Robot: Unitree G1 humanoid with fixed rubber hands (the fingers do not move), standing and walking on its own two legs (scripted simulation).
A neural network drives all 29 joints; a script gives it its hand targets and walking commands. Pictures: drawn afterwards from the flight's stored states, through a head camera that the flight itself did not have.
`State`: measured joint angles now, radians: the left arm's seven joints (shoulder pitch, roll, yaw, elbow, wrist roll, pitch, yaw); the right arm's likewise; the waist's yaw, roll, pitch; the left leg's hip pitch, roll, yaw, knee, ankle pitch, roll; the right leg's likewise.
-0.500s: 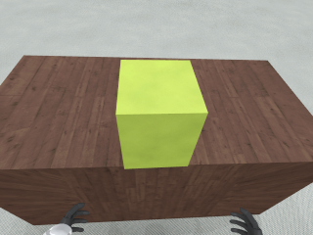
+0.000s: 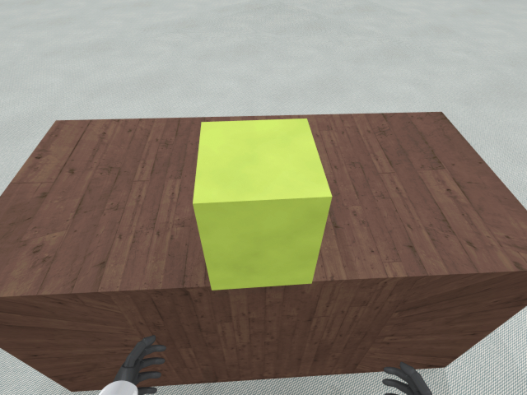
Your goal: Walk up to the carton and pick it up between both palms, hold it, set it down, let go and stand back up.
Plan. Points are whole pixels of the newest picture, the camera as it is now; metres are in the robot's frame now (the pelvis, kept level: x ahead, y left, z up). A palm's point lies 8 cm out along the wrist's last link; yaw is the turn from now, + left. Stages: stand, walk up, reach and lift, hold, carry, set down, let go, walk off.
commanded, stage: reach and lift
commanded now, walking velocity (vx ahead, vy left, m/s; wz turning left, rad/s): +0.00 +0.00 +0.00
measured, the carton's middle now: (258, 205) +0.46 +0.01 +0.02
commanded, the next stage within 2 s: none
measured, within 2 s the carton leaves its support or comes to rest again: neither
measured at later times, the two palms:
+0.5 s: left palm (127, 348) +0.22 +0.22 -0.04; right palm (403, 357) +0.21 -0.21 -0.05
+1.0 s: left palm (125, 328) +0.24 +0.22 -0.01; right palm (394, 319) +0.25 -0.20 -0.01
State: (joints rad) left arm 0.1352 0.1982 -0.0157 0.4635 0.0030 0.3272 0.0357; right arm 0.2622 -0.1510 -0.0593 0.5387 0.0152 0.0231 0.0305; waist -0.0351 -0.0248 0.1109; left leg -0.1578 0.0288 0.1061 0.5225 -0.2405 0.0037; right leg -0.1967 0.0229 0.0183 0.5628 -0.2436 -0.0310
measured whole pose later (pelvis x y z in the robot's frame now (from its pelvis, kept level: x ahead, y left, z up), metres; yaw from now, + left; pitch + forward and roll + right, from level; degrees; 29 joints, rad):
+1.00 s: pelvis +0.08 +0.01 +0.01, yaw +2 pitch -5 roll -1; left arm 0.32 0.17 -0.06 0.37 -0.07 -0.32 0.06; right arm 0.30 -0.18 0.04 0.56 0.23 -0.48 0.03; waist 0.02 -0.02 0.03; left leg -0.02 0.03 0.07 0.39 -0.29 -0.01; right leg 0.00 0.03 -0.01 0.34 -0.26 -0.03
